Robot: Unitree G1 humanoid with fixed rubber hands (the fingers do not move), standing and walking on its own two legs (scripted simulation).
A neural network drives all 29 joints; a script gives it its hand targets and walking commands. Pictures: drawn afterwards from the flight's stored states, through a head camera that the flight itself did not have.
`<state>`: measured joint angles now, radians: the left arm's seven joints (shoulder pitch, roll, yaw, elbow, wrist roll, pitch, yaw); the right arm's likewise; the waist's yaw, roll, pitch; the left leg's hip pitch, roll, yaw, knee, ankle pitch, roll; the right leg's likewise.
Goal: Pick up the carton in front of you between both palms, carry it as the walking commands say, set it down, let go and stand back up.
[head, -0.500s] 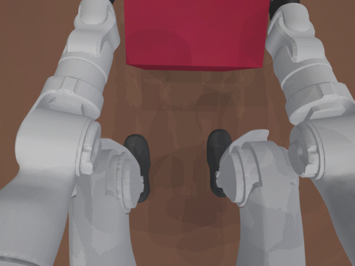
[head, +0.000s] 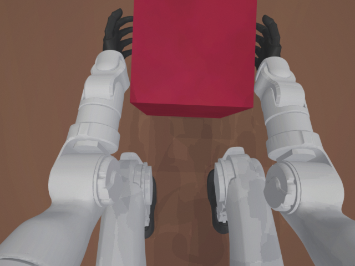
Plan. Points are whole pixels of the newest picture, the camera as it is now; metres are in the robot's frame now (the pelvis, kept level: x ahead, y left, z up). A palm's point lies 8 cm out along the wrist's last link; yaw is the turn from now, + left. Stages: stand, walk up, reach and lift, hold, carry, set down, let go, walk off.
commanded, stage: reach and lift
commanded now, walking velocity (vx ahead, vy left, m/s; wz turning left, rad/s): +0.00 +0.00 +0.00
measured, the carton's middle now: (188, 68) +0.52 -0.03 -0.15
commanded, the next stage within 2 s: none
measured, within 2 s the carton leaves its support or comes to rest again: neither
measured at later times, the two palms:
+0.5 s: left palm (76, 31) +0.49 +0.12 +0.08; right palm (325, 38) +0.46 -0.18 +0.08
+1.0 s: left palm out of the picture +0.44 +0.13 +0.24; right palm out of the picture +0.42 -0.17 +0.24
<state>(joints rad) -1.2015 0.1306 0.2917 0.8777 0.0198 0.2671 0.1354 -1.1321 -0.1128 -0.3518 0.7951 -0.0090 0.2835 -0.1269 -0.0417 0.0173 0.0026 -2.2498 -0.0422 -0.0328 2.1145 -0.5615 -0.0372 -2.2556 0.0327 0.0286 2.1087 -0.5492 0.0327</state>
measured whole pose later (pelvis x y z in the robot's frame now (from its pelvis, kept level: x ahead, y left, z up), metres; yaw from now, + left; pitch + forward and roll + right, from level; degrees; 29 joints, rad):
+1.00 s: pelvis +0.06 +0.00 +0.27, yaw -1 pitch +26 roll +0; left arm -0.57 -0.11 0.37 0.60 0.19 0.35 0.06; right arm -0.55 0.10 -0.38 0.56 -0.20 0.38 -0.02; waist -0.02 0.01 -0.22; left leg -1.21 -0.05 -0.05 1.21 -0.46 -0.01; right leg -1.22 0.03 0.05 1.21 -0.44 0.02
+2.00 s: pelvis +0.08 +0.00 +0.38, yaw -1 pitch -5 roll +0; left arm -0.34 -0.17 0.33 0.37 0.30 0.60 -0.02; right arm -0.34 0.17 -0.32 0.35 -0.29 0.62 0.03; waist 0.00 0.00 0.04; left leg -0.16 -0.02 -0.07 0.46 -0.22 0.00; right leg -0.17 0.02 0.06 0.46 -0.21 0.01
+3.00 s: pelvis +0.09 +0.00 +0.39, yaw -1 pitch -8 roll +0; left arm -0.29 -0.16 0.25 0.23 0.27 0.75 -0.01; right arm -0.29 0.16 -0.24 0.22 -0.27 0.76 0.02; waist 0.00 0.00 0.06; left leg -0.05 -0.02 -0.07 0.39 -0.20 0.00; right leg -0.06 0.02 0.06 0.39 -0.18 0.01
